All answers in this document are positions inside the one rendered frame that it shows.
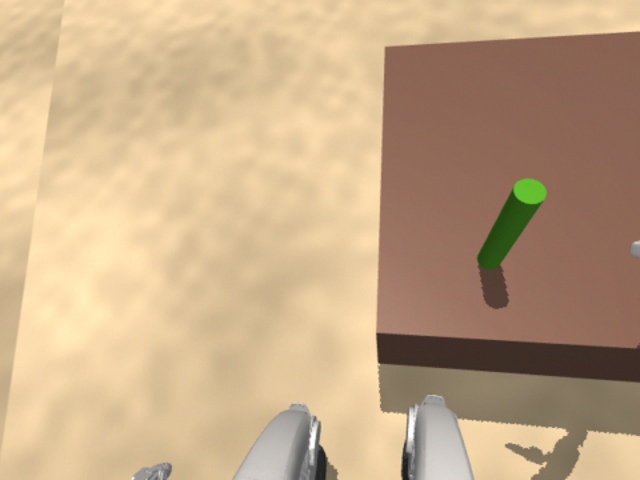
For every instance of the left robot hand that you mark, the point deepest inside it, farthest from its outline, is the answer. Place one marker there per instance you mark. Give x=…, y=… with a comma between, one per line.
x=157, y=472

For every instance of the can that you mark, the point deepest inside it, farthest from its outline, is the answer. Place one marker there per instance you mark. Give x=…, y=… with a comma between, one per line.
x=524, y=200

